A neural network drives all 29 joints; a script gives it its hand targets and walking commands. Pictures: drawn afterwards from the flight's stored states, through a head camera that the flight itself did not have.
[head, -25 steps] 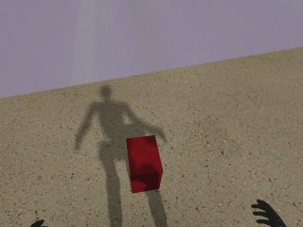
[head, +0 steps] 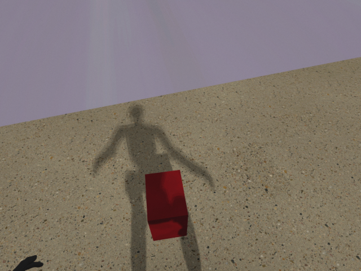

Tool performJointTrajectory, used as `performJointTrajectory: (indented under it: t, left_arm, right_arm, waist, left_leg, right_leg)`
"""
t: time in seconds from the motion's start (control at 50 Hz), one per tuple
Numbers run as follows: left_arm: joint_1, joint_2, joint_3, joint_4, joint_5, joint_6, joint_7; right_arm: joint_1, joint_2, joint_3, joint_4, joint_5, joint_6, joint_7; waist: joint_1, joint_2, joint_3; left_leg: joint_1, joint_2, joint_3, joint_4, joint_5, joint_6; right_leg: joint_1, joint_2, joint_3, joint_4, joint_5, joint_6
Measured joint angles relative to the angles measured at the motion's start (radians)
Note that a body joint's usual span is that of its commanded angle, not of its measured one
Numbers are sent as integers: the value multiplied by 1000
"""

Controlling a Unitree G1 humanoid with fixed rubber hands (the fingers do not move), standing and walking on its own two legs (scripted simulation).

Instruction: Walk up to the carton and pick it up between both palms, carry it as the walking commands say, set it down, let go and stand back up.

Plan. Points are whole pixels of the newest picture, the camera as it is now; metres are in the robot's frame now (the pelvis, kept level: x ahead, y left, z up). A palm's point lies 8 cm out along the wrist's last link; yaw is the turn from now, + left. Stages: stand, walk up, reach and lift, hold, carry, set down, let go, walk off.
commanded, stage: walk up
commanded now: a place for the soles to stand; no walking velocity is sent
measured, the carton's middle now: (166, 205) +0.54 +0.07 -0.62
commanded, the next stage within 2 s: reach and lift in 1.40 s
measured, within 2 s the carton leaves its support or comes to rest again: neither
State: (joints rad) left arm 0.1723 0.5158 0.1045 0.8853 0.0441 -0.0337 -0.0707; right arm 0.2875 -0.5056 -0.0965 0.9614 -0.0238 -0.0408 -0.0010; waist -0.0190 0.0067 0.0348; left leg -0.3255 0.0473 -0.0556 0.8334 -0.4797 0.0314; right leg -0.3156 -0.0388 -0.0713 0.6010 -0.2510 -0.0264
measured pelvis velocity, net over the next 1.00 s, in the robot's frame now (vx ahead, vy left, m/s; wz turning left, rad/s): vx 0.11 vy -0.01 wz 0.15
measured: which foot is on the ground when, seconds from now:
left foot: up 0.00-0.28, down 0.30-1.00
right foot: down 0.00-0.32, up 0.34-0.40, down 0.42-1.00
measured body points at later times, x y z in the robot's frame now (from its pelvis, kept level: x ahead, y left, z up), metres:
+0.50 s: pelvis +0.09 -0.01 +0.00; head +0.11 +0.00 +0.45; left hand +0.15 +0.33 -0.11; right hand +0.28 -0.30 -0.09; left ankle +0.14 +0.12 -0.73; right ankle +0.08 -0.14 -0.73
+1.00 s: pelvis +0.11 -0.01 +0.01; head +0.12 +0.00 +0.46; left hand +0.18 +0.34 -0.09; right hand +0.28 -0.31 -0.10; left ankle +0.14 +0.12 -0.73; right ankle +0.08 -0.14 -0.73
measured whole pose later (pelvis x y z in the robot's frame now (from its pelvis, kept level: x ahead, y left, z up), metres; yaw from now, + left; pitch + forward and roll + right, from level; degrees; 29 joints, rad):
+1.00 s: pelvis +0.11 -0.01 +0.01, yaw +9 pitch -2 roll -1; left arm 0.07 0.43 0.03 1.00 0.01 -0.02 0.00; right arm 0.07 -0.43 -0.02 0.98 -0.01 0.00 0.02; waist 0.00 0.01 0.05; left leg -0.30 -0.01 -0.04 0.53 -0.20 0.00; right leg -0.13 -0.04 -0.11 0.49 -0.33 0.01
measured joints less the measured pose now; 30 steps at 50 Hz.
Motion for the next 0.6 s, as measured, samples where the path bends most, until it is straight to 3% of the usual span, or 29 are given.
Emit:
performJointTrajectory:
  t: [0.04,0.08,0.16,0.26,0.32,0.38,0.44,0.5,0.6]
  left_arm:
    - [39,-13,-1,-7,-7,-5,12]
    - [73,-28,-4,-11,-14,-8,19]
    - [125,-40,-15,-31,-19,-16,31]
    - [138,-46,-39,-35,-31,-4,48]
    - [121,-56,-56,-39,-48,11,56]
    - [74,-75,-71,-33,-54,26,67]
    - [43,-88,-79,-13,-45,11,72]
    - [22,-90,-84,14,-38,0,72]
    - [-41,-80,-85,47,-44,0,76]
  right_arm:
    - [7,2,6,-18,6,-5,1]
    - [15,4,12,-33,8,-11,11]
    - [6,18,24,-57,11,-1,27]
    - [-69,44,41,-84,17,7,19]
    - [-109,49,43,-108,7,-2,5]
    - [-147,66,57,-122,13,-4,-4]
    - [-183,78,71,-113,16,9,-2]
    - [-205,91,78,-87,21,17,5]
    - [-225,87,85,-40,22,16,9]
  waist:
    - [11,13,7]
    - [27,24,13]
    - [57,18,26]
    - [77,-6,54]
    - [70,-11,58]
    - [57,-22,61]
    - [45,-17,50]
    - [36,-10,28]
    - [31,7,12]
  left_leg:
    - [-81,-26,-23,157,40,3]
    - [-124,-22,-3,172,98,-13]
    - [-142,-9,49,15,157,-39]
    - [-76,-21,97,-179,251,-19]
    - [-29,-39,87,-252,325,-5]
    - [-45,-51,79,-199,261,-3]
    - [-48,-46,65,-180,237,-19]
    - [-34,-43,55,-200,236,-30]
    - [-6,-38,44,-236,241,-28]
  right_leg:
    - [36,5,-22,-19,-13,-7]
    - [87,10,-40,-68,-15,-9]
    - [152,8,-63,-127,-13,-5]
    - [156,-12,-71,-57,-84,9]
    - [111,-26,-61,76,-155,21]
    - [59,-15,15,160,-278,15]
    - [72,-10,23,63,-109,22]
    - [94,-6,13,35,-121,42]
    - [137,3,0,-26,-117,40]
